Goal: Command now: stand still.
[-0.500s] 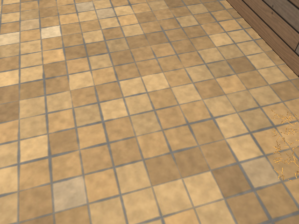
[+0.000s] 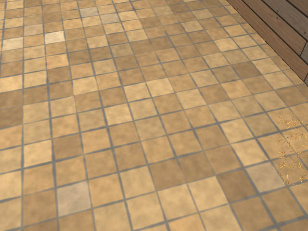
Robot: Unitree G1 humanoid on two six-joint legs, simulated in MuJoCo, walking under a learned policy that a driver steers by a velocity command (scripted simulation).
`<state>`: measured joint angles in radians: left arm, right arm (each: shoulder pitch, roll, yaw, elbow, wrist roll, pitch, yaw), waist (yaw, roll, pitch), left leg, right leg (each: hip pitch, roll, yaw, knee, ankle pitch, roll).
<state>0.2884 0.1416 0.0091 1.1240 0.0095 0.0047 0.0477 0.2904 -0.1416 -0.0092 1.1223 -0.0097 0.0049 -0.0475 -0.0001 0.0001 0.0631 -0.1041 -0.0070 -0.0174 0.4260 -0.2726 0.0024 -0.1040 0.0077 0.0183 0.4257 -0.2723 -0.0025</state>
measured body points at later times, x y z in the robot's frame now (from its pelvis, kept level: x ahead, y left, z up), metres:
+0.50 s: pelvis -0.01 -0.01 +0.00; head -0.01 -0.01 +0.45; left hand -0.01 +0.22 -0.16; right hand -0.04 -0.23 -0.16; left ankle -0.03 +0.12 -0.74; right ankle -0.03 -0.11 -0.73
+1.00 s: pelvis +0.25 +0.04 -0.03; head +0.29 +0.04 +0.41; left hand +0.11 +0.27 -0.16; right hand +0.50 -0.17 -0.12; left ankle +0.38 +0.12 -0.74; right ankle -0.02 -0.10 -0.73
